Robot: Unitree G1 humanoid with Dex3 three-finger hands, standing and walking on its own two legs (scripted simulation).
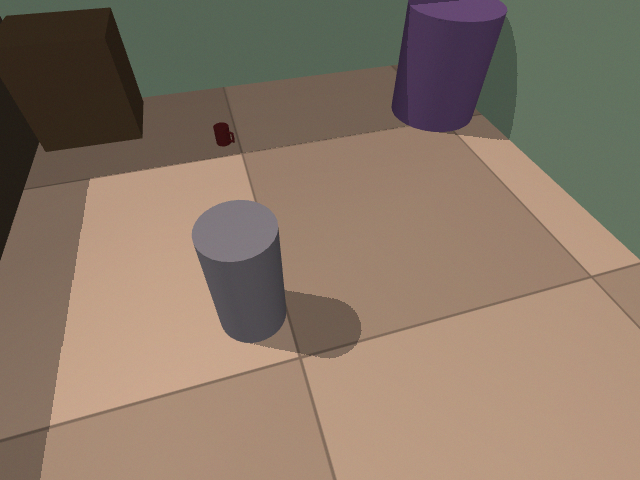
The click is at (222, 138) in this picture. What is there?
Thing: mug
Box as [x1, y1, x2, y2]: [213, 122, 234, 145]
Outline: 215,124 213,127 218,145 227,145 231,141 234,141 232,132 228,131 228,126 226,123 221,122
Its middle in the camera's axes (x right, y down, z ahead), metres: -0.51 -0.56 +2.13
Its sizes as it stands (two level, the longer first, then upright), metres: 0.114 0.080 0.100
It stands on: the floor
